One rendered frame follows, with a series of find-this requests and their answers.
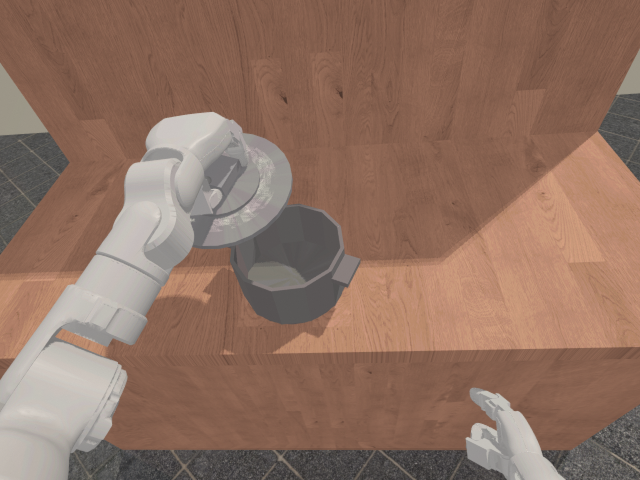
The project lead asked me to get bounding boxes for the pot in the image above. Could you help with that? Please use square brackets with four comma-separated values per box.
[228, 204, 361, 324]

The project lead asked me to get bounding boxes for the right robot hand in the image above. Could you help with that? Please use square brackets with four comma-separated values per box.
[466, 388, 543, 480]

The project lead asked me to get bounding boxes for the robot left upper arm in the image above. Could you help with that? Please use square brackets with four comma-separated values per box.
[0, 336, 128, 480]

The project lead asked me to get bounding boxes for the left robot hand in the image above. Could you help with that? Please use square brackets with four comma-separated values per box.
[145, 112, 249, 216]

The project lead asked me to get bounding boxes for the knob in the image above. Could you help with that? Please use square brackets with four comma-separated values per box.
[204, 155, 242, 196]

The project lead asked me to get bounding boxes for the robot right forearm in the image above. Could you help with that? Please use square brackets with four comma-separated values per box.
[508, 452, 566, 480]

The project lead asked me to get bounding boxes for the robot left forearm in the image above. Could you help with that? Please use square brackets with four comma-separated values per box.
[0, 144, 204, 411]

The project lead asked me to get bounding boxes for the lid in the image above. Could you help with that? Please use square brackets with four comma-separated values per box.
[190, 133, 293, 249]

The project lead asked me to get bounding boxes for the table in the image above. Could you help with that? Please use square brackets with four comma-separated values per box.
[0, 0, 640, 450]

